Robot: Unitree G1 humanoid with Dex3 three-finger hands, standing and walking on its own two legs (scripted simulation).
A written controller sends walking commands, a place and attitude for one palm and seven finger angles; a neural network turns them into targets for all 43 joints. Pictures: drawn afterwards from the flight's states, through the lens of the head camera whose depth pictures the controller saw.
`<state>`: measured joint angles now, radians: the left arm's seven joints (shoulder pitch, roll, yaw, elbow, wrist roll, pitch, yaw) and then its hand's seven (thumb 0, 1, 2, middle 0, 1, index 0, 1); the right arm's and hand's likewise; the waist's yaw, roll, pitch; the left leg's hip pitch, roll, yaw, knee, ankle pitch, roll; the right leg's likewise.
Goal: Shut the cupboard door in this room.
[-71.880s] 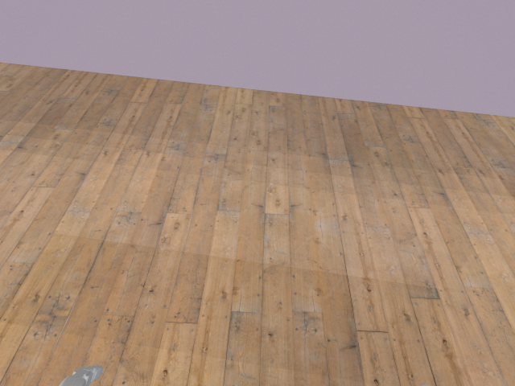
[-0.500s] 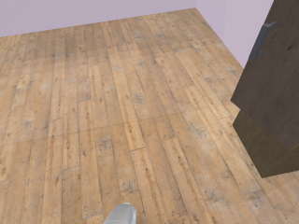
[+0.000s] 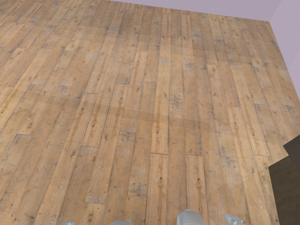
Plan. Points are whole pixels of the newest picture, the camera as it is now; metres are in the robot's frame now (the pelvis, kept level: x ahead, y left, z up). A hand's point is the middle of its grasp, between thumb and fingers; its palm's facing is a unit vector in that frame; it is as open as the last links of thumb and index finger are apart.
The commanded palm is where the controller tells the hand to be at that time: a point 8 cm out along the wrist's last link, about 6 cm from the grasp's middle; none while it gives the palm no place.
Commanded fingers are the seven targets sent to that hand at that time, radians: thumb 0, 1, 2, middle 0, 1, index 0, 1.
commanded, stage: walk to a spot facing it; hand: left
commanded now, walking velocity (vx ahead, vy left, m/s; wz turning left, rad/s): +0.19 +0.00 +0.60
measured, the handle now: out of the picture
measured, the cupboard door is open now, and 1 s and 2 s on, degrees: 21 21 21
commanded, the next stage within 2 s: turn to face it in 0.70 s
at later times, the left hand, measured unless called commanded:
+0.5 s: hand out of the picture +0.13 +0.14 -0.14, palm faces +0.29 -0.92 -0.25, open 7.4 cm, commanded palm none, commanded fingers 0.00 0.90 0.90 -0.20 -0.30 -0.20 -0.30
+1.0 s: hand out of the picture +0.08 +0.19 -0.16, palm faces +0.50 -0.83 -0.25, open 7.4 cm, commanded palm none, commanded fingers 0.00 0.90 0.90 -0.20 -0.30 -0.20 -0.30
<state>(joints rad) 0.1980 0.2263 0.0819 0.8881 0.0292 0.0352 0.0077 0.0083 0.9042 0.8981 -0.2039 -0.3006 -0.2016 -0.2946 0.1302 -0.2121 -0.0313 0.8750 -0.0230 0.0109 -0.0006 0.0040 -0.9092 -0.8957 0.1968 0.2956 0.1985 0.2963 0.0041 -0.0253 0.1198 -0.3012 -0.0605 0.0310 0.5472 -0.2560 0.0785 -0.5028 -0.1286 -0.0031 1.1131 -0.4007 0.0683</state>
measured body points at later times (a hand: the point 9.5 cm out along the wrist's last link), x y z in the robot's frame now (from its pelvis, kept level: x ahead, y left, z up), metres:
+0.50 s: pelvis +0.10 -0.06 +0.01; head +0.15 -0.07 +0.46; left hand +0.11 +0.19 -0.12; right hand +0.21 -0.31 -0.15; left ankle +0.04 +0.07 -0.65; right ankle +0.11 -0.17 -0.73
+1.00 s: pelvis +0.13 -0.03 +0.01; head +0.15 -0.01 +0.45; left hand +0.06 +0.23 -0.14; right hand +0.34 -0.18 -0.13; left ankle +0.09 +0.07 -0.73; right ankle +0.21 -0.15 -0.71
